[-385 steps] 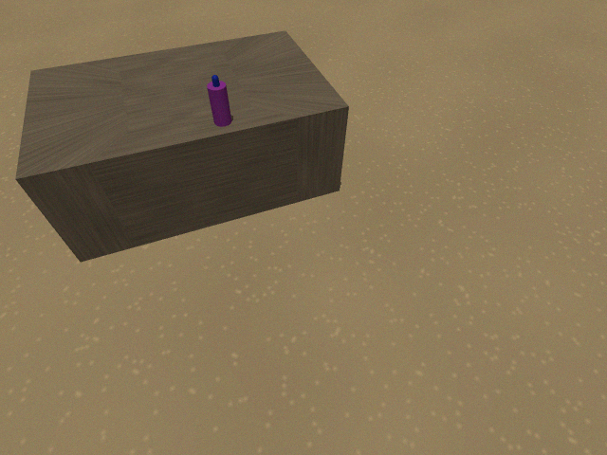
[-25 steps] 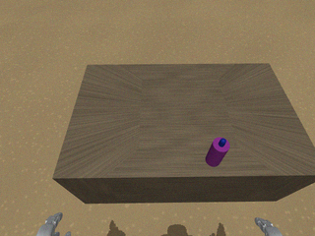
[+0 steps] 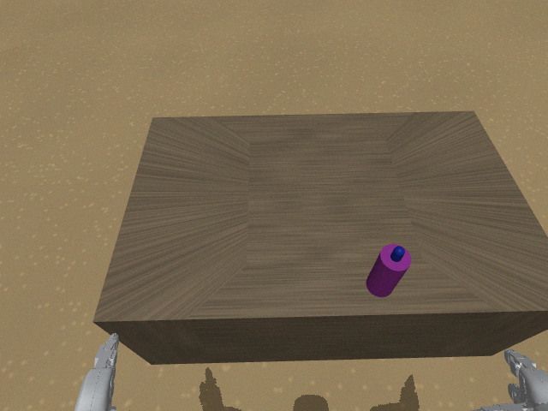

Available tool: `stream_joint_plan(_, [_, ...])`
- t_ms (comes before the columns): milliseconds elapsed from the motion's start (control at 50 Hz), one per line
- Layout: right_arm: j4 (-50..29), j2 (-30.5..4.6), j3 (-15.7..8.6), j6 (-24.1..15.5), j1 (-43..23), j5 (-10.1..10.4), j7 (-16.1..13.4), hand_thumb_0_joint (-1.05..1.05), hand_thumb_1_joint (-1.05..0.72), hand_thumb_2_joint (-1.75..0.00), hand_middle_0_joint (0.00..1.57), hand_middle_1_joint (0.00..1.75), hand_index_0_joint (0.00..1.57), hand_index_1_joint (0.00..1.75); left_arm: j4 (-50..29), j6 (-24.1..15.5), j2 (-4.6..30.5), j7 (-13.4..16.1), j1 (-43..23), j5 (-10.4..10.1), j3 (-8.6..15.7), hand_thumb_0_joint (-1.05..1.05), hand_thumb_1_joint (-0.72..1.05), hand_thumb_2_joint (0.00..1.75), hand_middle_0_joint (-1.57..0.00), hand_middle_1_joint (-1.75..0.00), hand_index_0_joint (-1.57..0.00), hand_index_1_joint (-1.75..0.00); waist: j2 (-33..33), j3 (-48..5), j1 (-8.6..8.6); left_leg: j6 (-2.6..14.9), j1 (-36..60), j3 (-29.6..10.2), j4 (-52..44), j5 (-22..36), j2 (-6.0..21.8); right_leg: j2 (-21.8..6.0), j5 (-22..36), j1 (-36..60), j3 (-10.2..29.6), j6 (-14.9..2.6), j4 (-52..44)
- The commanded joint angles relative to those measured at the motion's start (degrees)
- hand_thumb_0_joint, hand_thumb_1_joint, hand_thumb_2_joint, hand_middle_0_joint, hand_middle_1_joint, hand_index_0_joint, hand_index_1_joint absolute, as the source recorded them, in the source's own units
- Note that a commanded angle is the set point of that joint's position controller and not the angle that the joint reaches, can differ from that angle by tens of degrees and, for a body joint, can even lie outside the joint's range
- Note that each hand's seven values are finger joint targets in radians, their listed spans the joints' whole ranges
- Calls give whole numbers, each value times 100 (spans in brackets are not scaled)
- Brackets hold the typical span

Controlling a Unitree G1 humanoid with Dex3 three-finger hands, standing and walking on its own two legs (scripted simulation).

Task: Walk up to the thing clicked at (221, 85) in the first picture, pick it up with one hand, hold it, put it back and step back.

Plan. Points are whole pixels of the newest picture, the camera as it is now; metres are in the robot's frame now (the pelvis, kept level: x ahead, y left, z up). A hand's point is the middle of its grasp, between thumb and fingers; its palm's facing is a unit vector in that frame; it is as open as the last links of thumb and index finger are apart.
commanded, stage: go down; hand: right
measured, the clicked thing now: (389, 268) +0.43 -0.24 -0.22
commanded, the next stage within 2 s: none
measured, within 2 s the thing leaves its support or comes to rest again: neither
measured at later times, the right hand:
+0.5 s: hand (523, 371) +0.19 -0.34 -0.06, palm faces +0.21 +0.94 -0.27, open 17.6 cm
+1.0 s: hand out of the picture +0.27 -0.39 +0.00, palm faces +0.26 +0.95 -0.17, open 17.6 cm
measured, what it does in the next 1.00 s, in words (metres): stands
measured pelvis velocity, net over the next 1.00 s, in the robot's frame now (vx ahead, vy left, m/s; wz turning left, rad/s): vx -0.01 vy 0.00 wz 0.01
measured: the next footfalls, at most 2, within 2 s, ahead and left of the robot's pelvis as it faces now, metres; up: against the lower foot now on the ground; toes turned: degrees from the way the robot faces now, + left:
none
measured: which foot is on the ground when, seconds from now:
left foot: down 0.00-1.00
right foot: down 0.00-1.00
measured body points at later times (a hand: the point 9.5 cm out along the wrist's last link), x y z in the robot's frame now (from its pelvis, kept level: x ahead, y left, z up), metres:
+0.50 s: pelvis +0.00 +0.00 -0.01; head +0.05 -0.01 +0.44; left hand +0.16 +0.27 -0.07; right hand +0.18 -0.39 -0.04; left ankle -0.05 +0.13 -0.73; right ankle +0.02 -0.13 -0.73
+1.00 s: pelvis -0.01 +0.00 -0.02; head +0.04 -0.02 +0.43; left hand +0.14 +0.27 -0.08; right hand +0.25 -0.44 +0.02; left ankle -0.05 +0.13 -0.73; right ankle +0.02 -0.13 -0.73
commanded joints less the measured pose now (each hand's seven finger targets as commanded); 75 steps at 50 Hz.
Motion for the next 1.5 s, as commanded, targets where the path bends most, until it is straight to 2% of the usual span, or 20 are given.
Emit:
stream_joint_plan(0, [-865, -1723, -763, -338, -223, 26, 210, 0, 55, -5, 4, 6, 5, 6, -921, -331, 1042, 182, 175, 51, 417, 0, -56, 6, -5, -5, -5, -6, -293, -996, 3, 81, -196, -34, -391, 1873, -115, 224, 1523, 1102, 0, -176, -225])
stream_joint_plan(260, [-1295, -1819, -1126, -542, 127, 168, 657, 0, 61, -6, 2, 6, 4, 6, -998, -461, 989, 175, 135, 135, 377, 0, -56, 6, -5, -5, -4, -6, -519, -1178, -76, 112, -380, 12, -58, 1864, -160, 133, 1707, 972, 96, -137, 66])
stream_joint_plan(300, [-1436, -2052, -1297, -598, -29, 177, 646, 0, 60, -5, 3, 6, 4, 6, -1087, -476, 1239, 225, 31, 144, 627, 0, -56, 6, -5, -5, -5, -6, -543, -1338, -95, 111, -408, 28, 30, 1955, -165, 121, 1848, 988, 130, -125, 120])
stream_joint_plan(320, [-1403, -2024, -1245, -617, -132, 187, 664, 0, 61, -5, 2, 6, 4, 6, -1050, -481, 1058, 228, 104, 142, 440, 0, -56, 6, -5, -5, -5, -6, -547, -1247, -50, 108, -429, 34, 27, 1894, -172, 113, 1795, 983, 122, -123, 142])
stream_joint_plan(360, [-1479, -2251, -1453, -692, -306, 229, 640, 0, 60, -5, 3, 6, 4, 6, -931, -495, 1232, 274, 84, 147, 679, 0, -55, 5, -5, -5, -5, -5, -604, -1301, -35, 113, -499, 24, 75, 1817, -171, 113, 1696, 885, 143, -122, 174])
stream_joint_plan(460, [-1521, -2846, -1883, -931, -1119, 353, 787, 0, 60, -6, 2, 6, 4, 6, -710, -535, 981, 340, 118, 126, 419, 0, -55, 5, -5, -5, -5, -5, -787, -1291, 37, 109, -647, -74, 67, 1446, -123, 141, 1130, 704, 127, -148, 219])
stream_joint_plan(500, [-1101, -2595, -1707, -942, -1216, 423, 962, 0, 59, -6, 2, 6, 4, 6, -817, -599, 968, 380, 45, 131, 314, 0, -55, 5, -5, -5, -5, -5, -683, -1228, 106, 110, -691, -29, 79, 1388, -163, 117, 1083, 710, 152, -151, 207])
stream_joint_plan(560, [-817, -2981, -1913, -1004, -1610, 456, 1176, 0, 56, -6, 3, 6, 4, 6, -868, -628, 994, 415, 42, 131, 228, 0, -55, 5, -5, -5, -5, -5, -809, -1317, 28, 137, -713, -29, 82, 1302, -163, 123, 1054, 688, 152, -133, 212])
stream_joint_plan(600, [-396, -2960, -1854, -1022, -1739, 481, 1314, 0, 57, -6, 3, 6, 4, 6, -831, -630, 1268, 460, 204, 147, 503, 0, -55, 5, -5, -5, -5, -5, -619, -1370, 155, 123, -762, -19, 96, 1414, -180, 114, 1130, 703, 166, -151, 233])
stream_joint_plan(660, [-70, -3146, -1967, -1105, -1937, 521, 1502, 0, 58, -6, 3, 6, 4, 6, -863, -660, 1088, 417, 237, 158, 249, 0, -55, 5, -5, -5, -5, -5, -676, -1246, 24, 141, -783, -10, 108, 1299, -186, 117, 1068, 554, 170, -154, 228])
stream_joint_plan(760, [288, -3370, -2094, -1308, -2353, 570, 1682, 0, 60, -7, 2, 6, 4, 6, -960, -693, 1131, 407, 42, 171, 289, 0, -56, 6, -5, -6, -5, -6, -678, -1464, 31, 173, -797, 15, 183, 1281, -235, 69, 1158, 609, 221, -159, 239])
stream_joint_plan(800, [157, -3711, -2255, -1441, -2660, 562, 1697, 0, 59, -6, 3, 6, 4, 6, -976, -677, 1033, 408, -85, 165, 190, 0, -56, 6, -6, -6, -5, -6, -763, -1587, -41, 180, -722, -12, 191, 1334, -220, 85, 1200, 563, 207, -152, 275])
stream_joint_plan(880, [264, -3875, -2311, -1570, -3027, 598, 1750, 0, 59, -6, 2, 6, 4, 6, -878, -675, 1184, 454, -146, 181, 335, 0, -55, 6, -5, -5, -5, -6, -918, -1627, 35, 212, -825, -36, 168, 1099, -238, 74, 927, 518, 214, -152, 221])
stream_joint_plan(980, [803, -3923, -2316, -1639, -3049, 632, 1845, 0, 60, -7, 2, 6, 4, 6, -550, -643, 1033, 472, 45, 195, 148, 0, -55, 6, -5, -6, -5, -6, -935, -1588, 25, 215, -897, 12, 190, 1194, -276, 41, 1156, 568, 256, -145, 250])
stream_joint_plan(1040, [508, -4239, -2410, -1779, -3566, 608, 1850, 0, 60, -7, 2, 6, 4, 6, -742, -686, 1220, 526, -215, 202, 311, 0, -56, 6, -5, -6, -5, -6, -1023, -1887, 87, 209, -865, -51, 171, 1195, -239, 68, 1009, 655, 230, -156, 270])
stream_joint_plan(1180, [898, -4302, -2362, -1853, -3766, 652, 1970, 0, 61, -7, 2, 6, 4, 6, -738, -665, 1023, 505, -53, 199, 79, 0, -55, 6, -5, -6, -5, -6, -995, -1829, 132, 187, -923, -35, 198, 1438, -248, 72, 1300, 593, 249, -175, 371])
stream_joint_plan(1200, [1084, -4322, -2382, -1837, -3703, 661, 1997, 0, 61, -7, 2, 6, 4, 6, -749, -674, 1230, 539, 51, 195, 288, 0, -55, 6, -5, -6, -5, -5, -840, -1935, 229, 170, -958, -26, 191, 1421, -259, 60, 1268, 702, 260, -188, 382])
stream_joint_plan(1240, [931, -4380, -2372, -1874, -3918, 650, 2007, 0, 61, -7, 2, 6, 4, 6, -736, -668, 1031, 507, 98, 203, 52, 0, -55, 6, -5, -6, -5, -6, -1091, -1925, 176, 192, -1031, -21, 213, 1444, -259, 60, 1392, 773, 259, -169, 390])
stream_joint_plan(1360, [1133, -4563, -2463, -1942, -4018, 671, 2030, 0, 61, -7, 2, 7, 4, 7, -759, -674, 1231, 509, -40, 202, 217, 0, -55, 6, -5, -5, -5, -5, -1031, -1988, 170, 198, -1068, 16, 243, 1331, -289, 42, 1288, 698, 304, -160, 398])
stream_joint_plan(1480, [1201, -4628, -2499, -1993, -4118, 698, 2053, 0, 61, -7, 2, 6, 4, 6, -741, -646, 1069, 482, -45, 194, 54, 0, -55, 6, -5, -5, -5, -5, -1100, -1875, 133, 208, -1063, 3, 240, 1238, -279, 58, 1125, 494, 301, -167, 391])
